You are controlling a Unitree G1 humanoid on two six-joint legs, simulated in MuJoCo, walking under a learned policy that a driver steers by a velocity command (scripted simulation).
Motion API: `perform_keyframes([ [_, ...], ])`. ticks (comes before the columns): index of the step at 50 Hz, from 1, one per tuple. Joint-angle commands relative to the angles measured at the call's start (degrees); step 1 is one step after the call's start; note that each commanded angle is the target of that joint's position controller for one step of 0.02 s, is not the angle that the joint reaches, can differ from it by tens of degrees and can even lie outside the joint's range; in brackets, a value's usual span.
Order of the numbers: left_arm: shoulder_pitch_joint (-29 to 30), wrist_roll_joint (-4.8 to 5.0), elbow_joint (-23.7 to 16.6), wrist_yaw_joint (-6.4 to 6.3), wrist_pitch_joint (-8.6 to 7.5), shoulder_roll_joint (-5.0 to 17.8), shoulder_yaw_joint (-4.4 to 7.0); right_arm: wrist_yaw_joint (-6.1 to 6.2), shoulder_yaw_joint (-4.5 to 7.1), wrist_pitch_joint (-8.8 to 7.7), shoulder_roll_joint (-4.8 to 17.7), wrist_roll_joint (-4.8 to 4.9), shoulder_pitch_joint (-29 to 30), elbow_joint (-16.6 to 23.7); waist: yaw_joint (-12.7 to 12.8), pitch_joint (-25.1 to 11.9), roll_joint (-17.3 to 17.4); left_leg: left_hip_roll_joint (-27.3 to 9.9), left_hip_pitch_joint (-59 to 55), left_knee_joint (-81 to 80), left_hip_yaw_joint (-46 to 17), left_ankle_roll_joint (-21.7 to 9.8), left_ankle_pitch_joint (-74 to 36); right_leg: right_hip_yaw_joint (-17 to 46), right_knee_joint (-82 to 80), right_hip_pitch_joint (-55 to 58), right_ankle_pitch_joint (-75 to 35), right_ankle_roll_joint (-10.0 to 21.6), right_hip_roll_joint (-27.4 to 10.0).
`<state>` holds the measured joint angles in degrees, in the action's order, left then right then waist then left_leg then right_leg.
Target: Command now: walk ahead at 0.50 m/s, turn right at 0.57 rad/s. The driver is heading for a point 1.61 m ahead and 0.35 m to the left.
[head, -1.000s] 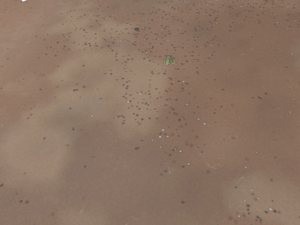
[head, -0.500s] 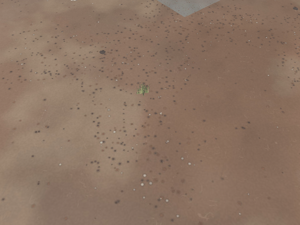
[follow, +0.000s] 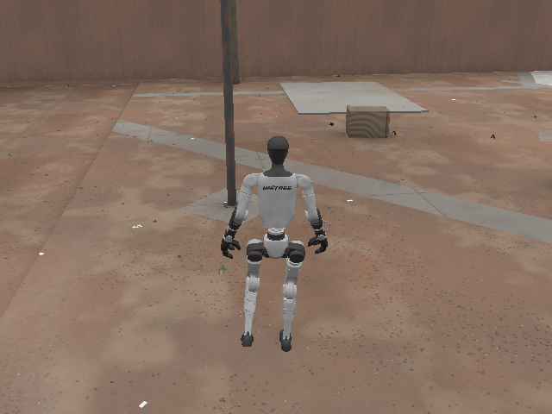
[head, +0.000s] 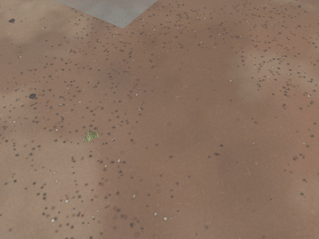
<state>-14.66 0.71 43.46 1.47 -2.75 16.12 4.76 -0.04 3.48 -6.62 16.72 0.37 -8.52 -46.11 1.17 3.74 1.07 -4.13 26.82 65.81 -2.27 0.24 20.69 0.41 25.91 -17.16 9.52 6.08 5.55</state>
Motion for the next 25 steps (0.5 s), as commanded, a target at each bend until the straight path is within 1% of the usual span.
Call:
perform_keyframes([
  [1, 1.2, -0.01, -4.8, -1.04, -1.35, 7.8, 1.71, 0.20, 1.69, 0.26, 5.8, -1.08, -1.0, 3.6, -2.1, -5.9, -2.3, -2.4, 7.7, -6.6, -1.5, 1.8, -4.4, 18.9, -13.4, 8.3, -14.4, 11.6, -15.2],
  [3, -0.5, 0.12, -4.4, -1.87, -1.29, 9.4, 2.15, 0.34, 1.18, 0.79, 4.4, -1.26, 2.9, 5.0, -1.1, -4.2, -2.5, -1.3, 8.3, -14.4, -0.7, 3.4, -10.6, 16.0, -14.0, 5.6, -15.3, 10.7, -13.6],
  [6, -2.6, 0.41, -3.9, -2.48, -0.75, 9.6, 2.24, -0.14, 0.43, 0.62, 2.8, -0.92, 9.1, 6.7, 1.4, -3.0, -4.7, 1.4, 4.6, -27.9, -0.3, 3.9, -22.4, 13.2, -13.3, 2.7, -9.5, 7.6, -10.3],
  [8, -4.5, 0.52, -3.3, -2.51, -0.48, 9.7, 2.33, -0.61, 0.32, 0.34, 2.9, -0.29, 12.2, 7.9, 2.9, -2.7, -5.4, 3.0, 2.0, -32.8, -0.1, 3.7, -26.5, 14.5, -12.7, 2.4, -6.1, 6.5, -10.6],
  [10, -6.0, 0.82, -2.6, -2.55, -0.21, 9.3, 2.28, -1.01, 0.60, -0.04, 4.0, 0.10, 13.7, 8.8, 3.3, -2.7, -5.9, 3.4, 1.7, -35.7, -1.5, 3.1, -25.9, 17.3, -10.1, 5.2, -4.2, 6.1, -11.8],
  [12, -6.5, 0.79, -2.4, -2.82, 0.14, 8.9, 2.22, -1.45, 1.07, -0.60, 5.5, 0.15, 13.4, 9.1, 2.7, -3.0, -6.6, 3.6, 1.2, -38.0, -2.5, 1.9, -22.5, 20.7, -6.5, 9.0, -3.6, 5.5, -13.2],
  [13, -6.2, 0.68, -2.5, -2.96, 0.32, 9.0, 2.30, -1.56, 1.34, -0.91, 6.2, 0.19, 12.4, 8.9, 1.9, -3.2, -7.4, 3.7, 0.0, -38.3, -2.6, 1.2, -19.8, 22.3, -4.7, 10.2, -4.5, 5.1, -13.8],
  [14, -5.6, 0.58, -2.7, -3.01, 0.54, 8.9, 2.32, -1.53, 1.69, -1.23, 6.7, 0.21, 9.9, 8.3, 0.5, -3.7, -8.4, 3.9, -2.9, -39.1, -2.0, 0.2, -17.6, 23.2, -2.7, 10.6, -6.3, 4.6, -13.7],
  [15, -4.7, 0.48, -3.1, -2.94, 0.65, 7.8, 1.90, -1.26, 2.40, -1.53, 7.8, -0.06, 4.9, 6.9, -2.2, -6.0, -8.4, 4.2, -10.1, -41.3, -0.9, -1.3, -17.9, 22.5, 1.8, 9.7, -9.5, 3.2, -11.6],
  [16, -4.2, 0.01, -4.0, -2.65, 0.49, 5.0, 0.80, -0.90, 3.23, -1.84, 10.0, -1.08, -2.6, 5.9, -5.8, -12.6, -5.9, -1.6, -23.3, -39.7, -5.5, -4.4, -17.0, 19.3, 13.7, 5.1, -8.2, 1.2, -8.5],
  [17, -9.9, 0.27, -5.3, -2.69, 0.13, 1.4, -0.27, -0.48, 4.38, -1.49, 14.8, -2.06, -10.5, 5.1, -5.4, -21.8, 6.5, -14.6, -44.1, -41.0, -25.2, -11.6, -10.3, 11.7, 33.2, -11.3, 8.8, -3.1, -0.9],
  [18, -13.3, 1.62, -6.0, -2.68, -0.30, 3.3, -0.54, -1.08, 4.34, -0.75, 13.9, -0.75, -12.4, 3.3, -4.1, -23.8, 18.9, -21.3, -49.2, -47.5, -45.3, -16.4, 5.0, 9.8, 45.0, -24.9, 25.6, -4.4, -1.3],
  [19, -10.0, 1.85, -4.5, -2.71, -0.26, 8.1, 0.51, -1.17, 2.92, -0.55, 8.4, -0.01, -9.9, 4.1, -5.5, -15.5, 10.4, -18.3, -42.4, -49.7, -40.3, -14.3, 12.5, 11.3, 49.3, -28.3, 20.8, -4.8, -4.5],
  [20, -5.1, 1.09, -5.0, -2.65, -0.13, 8.7, 0.64, -1.16, 2.19, -0.03, 6.2, -0.26, -7.8, 4.0, -5.7, -9.5, 5.6, -15.3, -34.8, -50.0, -31.4, -12.2, 8.8, 9.1, 49.1, -27.7, 16.3, -4.8, -6.1],
  [21, -1.7, 0.24, -6.0, -2.55, -0.33, 7.8, 0.52, -1.32, 1.68, 0.37, 5.4, -0.76, -5.5, 3.7, -4.7, -5.3, 3.2, -12.5, -27.4, -51.3, -25.6, -12.0, 2.2, 7.8, 46.6, -26.3, 13.6, -4.8, -7.4],
  [22, -0.3, -0.27, -6.5, -2.30, -0.57, 7.0, 0.57, -1.33, 1.19, 0.50, 4.4, -1.05, -4.3, 3.4, -3.2, -3.2, 3.4, -10.5, -22.7, -52.5, -21.7, -12.0, -3.3, 7.3, 43.0, -24.4, 11.6, -4.5, -9.0],
  [23, -0.8, -0.22, -6.6, -2.02, -0.75, 5.8, 0.33, -1.33, 0.93, 0.49, 4.2, -1.13, -3.7, 3.3, -1.9, -2.9, 4.5, -9.0, -19.7, -53.6, -19.3, -12.2, -7.3, 6.2, 40.1, -21.6, 10.4, -4.5, -10.2],
  [24, -1.2, -0.25, -6.6, -1.85, -0.92, 4.6, 0.04, -1.36, 0.91, 0.42, 4.1, -0.71, -3.9, 3.0, -1.3, -3.3, 5.1, -8.2, -18.6, -54.4, -17.8, -12.8, -10.9, 5.1, 37.1, -20.2, 10.3, -4.8, -10.5],
  [25, -0.5, -0.52, -6.9, -1.76, -1.11, 3.8, -0.30, -1.32, 1.07, 0.38, 4.9, -0.19, -4.3, 2.8, -1.2, -3.5, 5.1, -7.9, -18.1, -55.0, -16.3, -13.6, -14.3, 4.0, 33.5, -19.7, 10.0, -5.2, -10.6],
])
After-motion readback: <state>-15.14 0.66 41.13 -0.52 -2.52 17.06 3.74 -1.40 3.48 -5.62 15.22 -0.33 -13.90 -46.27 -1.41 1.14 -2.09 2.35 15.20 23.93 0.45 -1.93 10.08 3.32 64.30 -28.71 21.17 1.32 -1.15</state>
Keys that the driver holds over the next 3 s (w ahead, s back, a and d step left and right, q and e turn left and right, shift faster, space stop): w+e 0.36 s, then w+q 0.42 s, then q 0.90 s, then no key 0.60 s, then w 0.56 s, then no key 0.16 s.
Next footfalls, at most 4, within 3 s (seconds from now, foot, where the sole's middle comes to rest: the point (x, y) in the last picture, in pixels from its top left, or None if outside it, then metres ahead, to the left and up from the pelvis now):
0.32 left None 0.38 0.13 -0.77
0.76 right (215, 218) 0.53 -0.17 -0.77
1.20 left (156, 183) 0.69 0.08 -0.77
1.62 right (206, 178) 0.72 -0.14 -0.77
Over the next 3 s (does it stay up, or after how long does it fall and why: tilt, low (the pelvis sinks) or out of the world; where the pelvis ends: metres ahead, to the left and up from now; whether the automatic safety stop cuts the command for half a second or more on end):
stays up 0.83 0.08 -0.02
